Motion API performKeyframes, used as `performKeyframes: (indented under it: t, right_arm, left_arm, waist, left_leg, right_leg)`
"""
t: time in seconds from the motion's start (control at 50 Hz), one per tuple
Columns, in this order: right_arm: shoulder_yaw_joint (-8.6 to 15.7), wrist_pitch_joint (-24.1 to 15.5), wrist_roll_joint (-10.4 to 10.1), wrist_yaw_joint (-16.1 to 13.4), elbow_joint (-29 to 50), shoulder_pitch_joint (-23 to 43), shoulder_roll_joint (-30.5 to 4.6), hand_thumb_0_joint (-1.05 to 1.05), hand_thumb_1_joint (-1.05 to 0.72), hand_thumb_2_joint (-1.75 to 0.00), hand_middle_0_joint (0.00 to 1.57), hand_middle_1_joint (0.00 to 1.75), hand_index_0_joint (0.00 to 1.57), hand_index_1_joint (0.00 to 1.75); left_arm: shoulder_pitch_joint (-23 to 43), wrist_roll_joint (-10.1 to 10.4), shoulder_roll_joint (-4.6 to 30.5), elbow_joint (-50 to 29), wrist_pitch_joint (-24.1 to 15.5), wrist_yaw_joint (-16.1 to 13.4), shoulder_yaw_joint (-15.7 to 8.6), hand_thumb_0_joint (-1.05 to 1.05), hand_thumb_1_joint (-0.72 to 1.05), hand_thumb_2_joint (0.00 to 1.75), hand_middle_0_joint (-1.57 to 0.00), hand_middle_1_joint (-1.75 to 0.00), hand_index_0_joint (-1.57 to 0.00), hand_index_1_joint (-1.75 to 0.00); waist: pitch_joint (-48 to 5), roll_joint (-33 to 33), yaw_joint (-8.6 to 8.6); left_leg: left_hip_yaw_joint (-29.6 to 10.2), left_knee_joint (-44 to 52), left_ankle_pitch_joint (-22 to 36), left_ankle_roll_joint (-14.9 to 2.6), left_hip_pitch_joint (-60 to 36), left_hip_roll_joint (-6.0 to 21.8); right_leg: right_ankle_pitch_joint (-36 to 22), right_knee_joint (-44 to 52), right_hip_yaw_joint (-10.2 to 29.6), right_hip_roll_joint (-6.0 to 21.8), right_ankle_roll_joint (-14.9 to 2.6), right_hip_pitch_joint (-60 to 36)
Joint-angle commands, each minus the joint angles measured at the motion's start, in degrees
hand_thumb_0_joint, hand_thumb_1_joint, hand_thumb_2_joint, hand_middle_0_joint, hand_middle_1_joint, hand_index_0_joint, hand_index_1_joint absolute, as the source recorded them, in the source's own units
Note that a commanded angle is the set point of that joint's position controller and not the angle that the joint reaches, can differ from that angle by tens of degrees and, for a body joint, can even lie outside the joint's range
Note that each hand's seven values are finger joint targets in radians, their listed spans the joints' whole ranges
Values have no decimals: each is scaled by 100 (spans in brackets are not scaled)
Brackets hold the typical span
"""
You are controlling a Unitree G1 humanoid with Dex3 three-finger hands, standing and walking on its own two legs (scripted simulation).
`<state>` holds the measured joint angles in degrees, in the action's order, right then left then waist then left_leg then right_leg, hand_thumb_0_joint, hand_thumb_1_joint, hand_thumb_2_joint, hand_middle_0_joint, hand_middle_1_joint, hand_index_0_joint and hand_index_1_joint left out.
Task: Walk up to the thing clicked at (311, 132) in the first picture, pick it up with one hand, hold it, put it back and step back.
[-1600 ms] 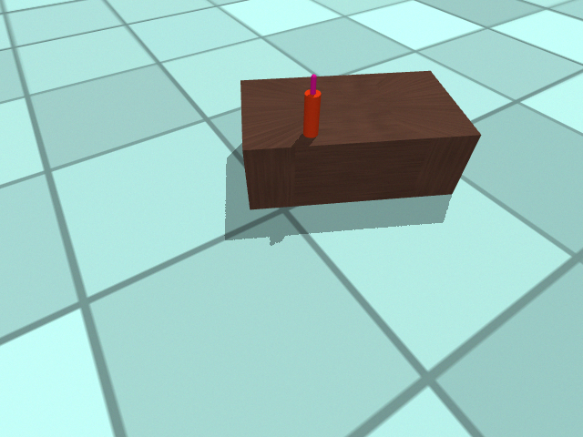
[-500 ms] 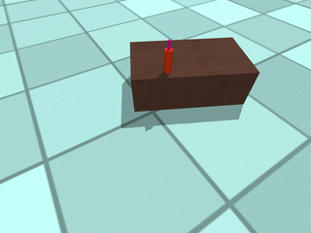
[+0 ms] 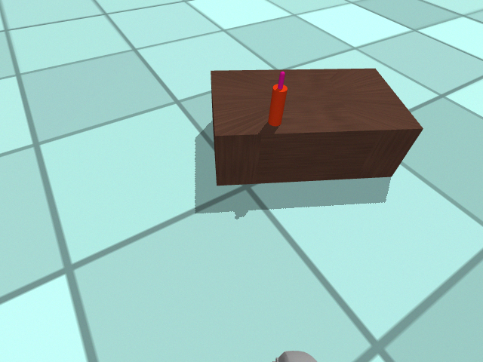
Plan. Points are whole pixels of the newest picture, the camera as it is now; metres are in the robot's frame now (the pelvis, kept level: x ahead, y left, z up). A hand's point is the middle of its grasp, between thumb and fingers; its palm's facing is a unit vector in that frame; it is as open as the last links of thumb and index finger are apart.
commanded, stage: walk up
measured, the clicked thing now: (278, 98) +1.21 -0.16 -0.28
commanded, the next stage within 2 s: none
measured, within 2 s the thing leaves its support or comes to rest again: neither
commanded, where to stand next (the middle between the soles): +0.59 +0.08 m, yaw -3 degrees
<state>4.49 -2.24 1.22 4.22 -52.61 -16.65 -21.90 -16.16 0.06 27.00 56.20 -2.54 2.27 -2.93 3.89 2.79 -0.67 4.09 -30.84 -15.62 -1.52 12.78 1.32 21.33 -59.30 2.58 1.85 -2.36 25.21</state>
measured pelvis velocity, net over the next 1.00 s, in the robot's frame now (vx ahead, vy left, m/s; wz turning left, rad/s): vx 0.39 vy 0.08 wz -0.04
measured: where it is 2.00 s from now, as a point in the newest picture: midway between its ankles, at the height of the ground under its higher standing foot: (213, 282)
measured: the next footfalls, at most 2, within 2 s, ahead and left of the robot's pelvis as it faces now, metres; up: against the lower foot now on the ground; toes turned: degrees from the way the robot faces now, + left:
right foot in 0.22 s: +0.24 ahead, -0.12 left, +0.00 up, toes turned -4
left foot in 0.62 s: +0.40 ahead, +0.19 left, +0.00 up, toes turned +3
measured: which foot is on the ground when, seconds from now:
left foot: down 0.00-0.24, up 0.26-0.60, down 0.62-1.00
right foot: up 0.00-0.20, down 0.22-0.64, up 0.66-1.00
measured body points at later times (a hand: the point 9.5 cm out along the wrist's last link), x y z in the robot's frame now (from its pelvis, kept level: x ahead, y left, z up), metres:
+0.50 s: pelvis +0.20 +0.02 +0.00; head +0.22 +0.00 +0.45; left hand +0.24 +0.34 -0.09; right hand +0.29 -0.30 -0.12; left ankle +0.29 +0.17 -0.69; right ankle +0.20 -0.12 -0.73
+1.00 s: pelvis +0.39 +0.08 +0.00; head +0.42 +0.07 +0.45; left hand +0.48 +0.39 -0.11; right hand +0.40 -0.24 -0.12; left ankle +0.36 +0.19 -0.73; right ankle +0.49 -0.05 -0.72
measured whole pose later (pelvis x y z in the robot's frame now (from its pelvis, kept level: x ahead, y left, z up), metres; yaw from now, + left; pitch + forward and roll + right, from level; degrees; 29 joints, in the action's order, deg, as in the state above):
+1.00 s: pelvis +0.39 +0.08 +0.00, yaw -2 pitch -2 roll +1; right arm 2.5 -2.6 0.3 3.3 -45.8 -21.9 -23.3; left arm -15.5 -0.3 23.7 48.9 -3.8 2.9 -2.3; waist 5.8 -0.3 -2.1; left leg 5.5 -31.2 -20.0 -1.5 9.1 0.6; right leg 14.0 -38.6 -3.0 3.1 -2.0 25.8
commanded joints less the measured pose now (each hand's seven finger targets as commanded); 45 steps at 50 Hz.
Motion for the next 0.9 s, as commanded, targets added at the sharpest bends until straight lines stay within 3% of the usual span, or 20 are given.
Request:
performKeyframes:
  t: [0.0, 0.1, 0.12, 0.18, 0.2, 0.22, 0.24, 0.28, 0.34, 0.4, 0.5, 0.54, 0.58, 0.6, 0.62, 0.64, 0.68, 0.74, 0.82, 0.88]
  right_arm:
    - [405, -246, 4, -128, 635, -26, -1654, 0, -90, -90, 20, 30, 20, 30]
    - [356, -241, -43, -107, 838, -184, -1611, 0, -90, -90, 20, 30, 20, 30]
    - [350, -228, -56, -111, 888, -145, -1635, 0, -90, -90, 20, 30, 20, 30]
    - [194, -154, -67, -128, 1064, -115, -1270, 0, -90, -90, 20, 30, 20, 30]
    - [97, -171, -66, -134, 1182, -304, -1013, 0, -90, -90, 20, 30, 20, 30]
    - [76, -140, -84, -144, 1233, -445, -1028, 0, -90, -90, 20, 30, 20, 30]
    - [204, -66, -30, -213, 1067, -245, -1496, 0, -90, -90, 20, 30, 20, 30]
    - [200, -63, -101, -212, 904, -233, -1454, 0, -90, -90, 20, 30, 20, 30]
    - [220, -8, -32, -102, 716, -509, -1311, 0, -90, -90, 20, 30, 20, 30]
    - [250, 33, 19, 15, 844, -217, -1209, 0, -90, -90, 20, 30, 20, 30]
    - [313, -54, 29, 115, 1081, 488, -1168, 0, -90, -90, 20, 30, 20, 30]
    - [372, -87, 11, 125, 1012, 198, -1235, 0, -90, -90, 20, 30, 20, 30]
    - [499, -140, 29, 53, 722, -636, -1446, 0, -90, -90, 20, 30, 20, 30]
    - [593, -188, 63, -34, 542, -1240, -1751, 0, -90, -90, 20, 30, 20, 30]
    - [644, -252, 96, -95, 708, -1205, -2143, 0, -90, -90, 20, 30, 20, 30]
    - [678, -227, -103, -97, 831, -926, -2357, 0, -90, -90, 20, 30, 20, 30]
    - [482, -227, -156, -164, 991, -322, -1851, 0, -90, -90, 20, 30, 20, 30]
    - [350, -299, -141, -206, 1017, -171, -1638, 0, -90, -90, 20, 30, 20, 30]
    - [337, -309, -92, -228, 1049, -526, -1691, 0, -90, -90, 20, 30, 20, 30]
    - [308, -283, -101, -228, 1115, -575, -1659, 0, -90, -90, 20, 30, 20, 30]
  left_arm:
    - [-9, -51, 950, -514, -126, 53, -287, 0, 90, 90, -20, -30, -20, -30]
    - [410, -74, 791, -812, -216, 127, -304, 0, 90, 90, -20, -30, -20, -30]
    - [274, -66, 755, -807, -238, 111, -329, 0, 90, 90, -20, -30, -20, -30]
    - [-831, -77, 935, -558, -334, -22, -457, 0, 90, 90, -20, -30, -20, -30]
    - [-1428, -120, 1386, -529, -387, -112, -627, 0, 90, 90, -20, -30, -20, -30]
    - [-1426, -62, 1816, -677, -410, -146, -671, 0, 90, 90, -20, -30, -20, -30]
    - [-998, 17, 1765, -802, -395, -140, -614, 0, 90, 90, -20, -30, -20, -30]
    - [-562, 55, 1430, -964, -392, -173, -530, 0, 90, 90, -20, -30, -20, -30]
    - [-325, 17, 1189, -1074, -436, -167, -435, 0, 90, 90, -20, -30, -20, -30]
    - [-392, -40, 1254, -1176, -471, -149, -475, 0, 90, 90, -20, -30, -20, -30]
    - [-464, -51, 1392, -1252, -461, -127, -482, 0, 90, 90, -20, -30, -20, -30]
    - [-55, -59, 1514, -1356, -442, -125, -494, 0, 90, 90, -20, -30, -20, -30]
    - [-38, -103, 1237, -1328, -402, -147, -383, 0, 90, 90, -20, -30, -20, -30]
    - [-330, -88, 880, -1305, -379, -155, -266, 0, 90, 90, -20, -30, -20, -30]
    - [-653, 39, 370, -1336, -352, -143, -126, 0, 90, 90, -20, -30, -20, -30]
    - [-579, 14, 997, -1201, -306, -255, -250, 0, 90, 90, -20, -30, -20, -30]
    - [-576, 48, 1123, -1006, -292, -224, -246, 0, 90, 90, -20, -30, -20, -30]
    - [-942, 37, 1016, -738, -260, -131, -267, 0, 90, 90, -20, -30, -20, -30]
    - [-257, -27, 804, -1034, -223, -27, -245, 0, 90, 90, -20, -30, -20, -30]
    - [-76, -52, 698, -1122, -237, 5, -250, 0, 90, 90, -20, -30, -20, -30]
  waist:
    - [290, -1215, -29]
    - [218, -916, -118]
    - [108, -1004, 15]
    - [-597, 53, 607]
    - [-1008, 1046, 856]
    - [-982, 1287, 692]
    - [-619, 429, 579]
    - [-187, 81, 371]
    - [42, 437, 91]
    - [92, 573, 178]
    - [67, 437, 318]
    - [-98, 421, -8]
    - [-483, -251, -480]
    - [-752, -1377, -710]
    - [-535, -2584, -511]
    - [-509, -1799, -452]
    - [-23, -955, -99]
    - [-187, -1334, 70]
    - [-63, -1294, -147]
    - [-105, -1079, -155]
  left_leg:
    - [-1472, 2000, -982, -1149, -138, 1410]
    - [-1004, 1590, -201, -1073, -131, 1264]
    - [-1003, 1376, 71, -1034, 61, 1327]
    - [-299, -819, 1035, -643, 573, 693]
    - [34, -2572, 340, -348, 1486, 129]
    - [-266, -3339, -1495, -136, 2518, -408]
    - [-879, -3807, -1509, -100, 2496, 14]
    - [-1087, -3728, -850, -73, 2510, 245]
    - [-822, -3021, -339, 80, 1959, 406]
    - [-511, -2100, -183, 204, 1810, 456]
    - [-268, -835, 386, 119, 1159, 444]
    - [-236, -581, 455, 22, 327, 469]
    - [-175, -315, 272, -46, -1034, 216]
    - [-840, 316, -838, -252, -1670, 454]
    - [-3406, 1397, -1702, -639, -1811, 1767]
    - [-4200, 1713, -1979, -1218, -1235, 2321]
    - [-2835, 1531, -982, -969, -489, 1791]
    - [-1647, 1298, 600, -999, -319, 1453]
    - [-1363, 1326, 1431, -1272, -508, 1511]
    - [-1077, 1134, 1947, -1190, -447, 1361]
  right_leg:
    - [-312, 1014, -148, 345, 211, 537]
    - [-934, 2276, -517, 182, 70, -140]
    - [-995, 2309, -507, 154, 37, -611]
    - [-1027, 3041, -643, -180, -81, -2570]
    - [-99, 3600, 970, 826, -433, -3448]
    - [558, 4515, 3619, 2239, -1054, -3632]
    - [837, 4461, 3816, 2412, -1427, -2861]
    - [104, 4380, 2468, 1881, -1266, -2313]
    - [-613, 4449, 1098, 1343, -1050, -1429]
    - [-549, 4502, 611, 1260, -1094, -1170]
    - [-200, 4250, 380, 1228, -938, -918]
    - [-38, 4037, 459, 1416, -874, -495]
    - [-623, 2649, 69, 1059, -576, -18]
    - [-856, 777, -380, 512, -353, 379]
    - [738, -611, -411, -404, -14, 1588]
    - [976, -1056, 81, -190, -134, 1588]
    - [224, -966, 393, 94, -113, 1302]
    - [-125, -218, 40, 352, 7, 774]
    - [-61, 900, -319, 362, 142, 736]
    - [-606, 1605, -500, 287, 70, 365]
